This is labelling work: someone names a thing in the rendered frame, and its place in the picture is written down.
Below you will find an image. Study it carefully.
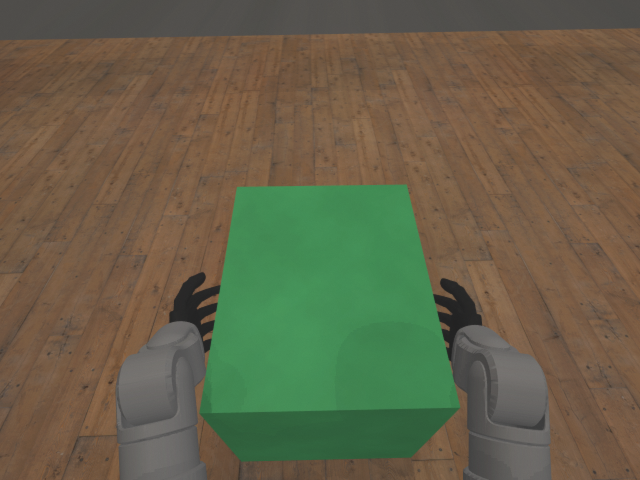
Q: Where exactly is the carton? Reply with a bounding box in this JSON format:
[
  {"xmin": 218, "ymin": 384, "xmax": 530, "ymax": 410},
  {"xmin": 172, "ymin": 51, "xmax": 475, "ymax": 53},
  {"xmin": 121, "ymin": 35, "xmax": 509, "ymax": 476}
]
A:
[{"xmin": 199, "ymin": 185, "xmax": 460, "ymax": 462}]

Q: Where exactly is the right robot forearm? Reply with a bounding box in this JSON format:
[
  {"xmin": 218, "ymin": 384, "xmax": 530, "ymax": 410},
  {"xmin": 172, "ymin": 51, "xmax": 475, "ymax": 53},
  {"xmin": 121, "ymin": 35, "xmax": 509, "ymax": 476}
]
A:
[{"xmin": 451, "ymin": 325, "xmax": 552, "ymax": 480}]

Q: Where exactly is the left robot hand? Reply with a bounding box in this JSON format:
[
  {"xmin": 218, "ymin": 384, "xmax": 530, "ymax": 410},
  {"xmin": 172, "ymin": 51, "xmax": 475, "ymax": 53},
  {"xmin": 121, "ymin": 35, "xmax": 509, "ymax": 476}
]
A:
[{"xmin": 169, "ymin": 272, "xmax": 221, "ymax": 353}]

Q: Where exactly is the right robot hand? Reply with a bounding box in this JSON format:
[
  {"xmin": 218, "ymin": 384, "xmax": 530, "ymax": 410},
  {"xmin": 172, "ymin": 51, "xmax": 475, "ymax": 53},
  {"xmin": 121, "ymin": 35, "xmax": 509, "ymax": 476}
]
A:
[{"xmin": 433, "ymin": 278, "xmax": 482, "ymax": 361}]

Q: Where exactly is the left robot forearm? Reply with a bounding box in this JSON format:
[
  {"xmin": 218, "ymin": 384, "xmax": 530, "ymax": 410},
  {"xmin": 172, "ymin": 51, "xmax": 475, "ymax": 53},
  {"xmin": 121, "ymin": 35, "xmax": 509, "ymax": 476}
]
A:
[{"xmin": 115, "ymin": 321, "xmax": 207, "ymax": 480}]

